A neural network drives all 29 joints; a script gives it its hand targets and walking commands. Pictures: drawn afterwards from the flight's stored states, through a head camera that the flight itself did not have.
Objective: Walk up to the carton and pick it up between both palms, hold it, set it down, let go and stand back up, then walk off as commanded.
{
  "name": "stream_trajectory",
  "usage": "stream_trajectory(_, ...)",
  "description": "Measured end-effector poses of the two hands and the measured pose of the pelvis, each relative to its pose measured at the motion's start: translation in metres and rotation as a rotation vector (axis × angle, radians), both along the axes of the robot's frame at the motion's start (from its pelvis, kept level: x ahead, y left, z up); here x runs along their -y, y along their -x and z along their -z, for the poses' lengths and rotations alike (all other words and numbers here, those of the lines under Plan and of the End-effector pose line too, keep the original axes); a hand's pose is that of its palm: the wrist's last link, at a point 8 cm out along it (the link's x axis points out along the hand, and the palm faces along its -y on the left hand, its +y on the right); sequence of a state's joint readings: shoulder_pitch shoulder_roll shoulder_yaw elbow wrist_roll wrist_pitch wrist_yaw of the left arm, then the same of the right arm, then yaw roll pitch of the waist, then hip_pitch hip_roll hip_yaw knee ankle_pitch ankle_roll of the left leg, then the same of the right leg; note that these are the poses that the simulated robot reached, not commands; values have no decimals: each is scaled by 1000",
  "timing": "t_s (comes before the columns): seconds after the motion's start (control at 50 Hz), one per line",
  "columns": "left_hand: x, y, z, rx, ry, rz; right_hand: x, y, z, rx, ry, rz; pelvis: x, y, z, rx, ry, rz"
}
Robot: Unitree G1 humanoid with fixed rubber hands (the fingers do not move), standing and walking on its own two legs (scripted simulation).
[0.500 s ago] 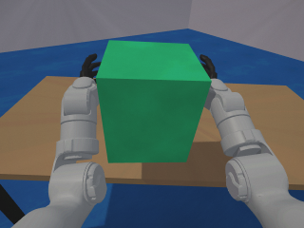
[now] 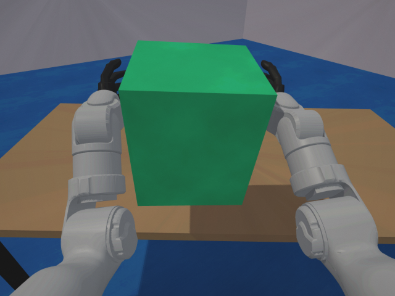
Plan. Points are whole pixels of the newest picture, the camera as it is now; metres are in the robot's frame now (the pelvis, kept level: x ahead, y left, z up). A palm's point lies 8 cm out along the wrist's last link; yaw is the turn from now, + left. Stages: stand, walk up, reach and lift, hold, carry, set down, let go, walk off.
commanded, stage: hold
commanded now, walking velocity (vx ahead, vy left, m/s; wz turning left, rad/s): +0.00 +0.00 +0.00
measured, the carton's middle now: (191, 125) +0.38 +0.01 +0.24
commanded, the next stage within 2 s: none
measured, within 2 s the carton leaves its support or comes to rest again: neither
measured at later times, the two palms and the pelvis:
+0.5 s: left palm (108, 97) +0.37 +0.16 +0.30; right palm (274, 98) +0.37 -0.14 +0.29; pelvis +0.00 +0.00 +0.00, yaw +0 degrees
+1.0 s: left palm (109, 97) +0.37 +0.16 +0.30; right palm (274, 99) +0.37 -0.14 +0.29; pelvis +0.00 +0.00 +0.00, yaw +0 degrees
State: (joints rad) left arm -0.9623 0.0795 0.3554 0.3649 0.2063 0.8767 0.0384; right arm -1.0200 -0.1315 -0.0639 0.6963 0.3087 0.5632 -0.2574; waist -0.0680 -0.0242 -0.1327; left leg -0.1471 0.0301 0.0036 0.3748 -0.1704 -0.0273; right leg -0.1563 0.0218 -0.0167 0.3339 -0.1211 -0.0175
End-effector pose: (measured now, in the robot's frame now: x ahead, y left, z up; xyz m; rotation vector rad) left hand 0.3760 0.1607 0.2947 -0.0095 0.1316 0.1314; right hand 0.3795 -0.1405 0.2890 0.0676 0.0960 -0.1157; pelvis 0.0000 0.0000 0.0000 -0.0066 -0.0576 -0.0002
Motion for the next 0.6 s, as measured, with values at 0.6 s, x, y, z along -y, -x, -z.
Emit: stream_trajectory(0.6,1,5,-7,-4,0,-2,1,4,-5,-13,-8,-5,0,-1,0,4,1,1)
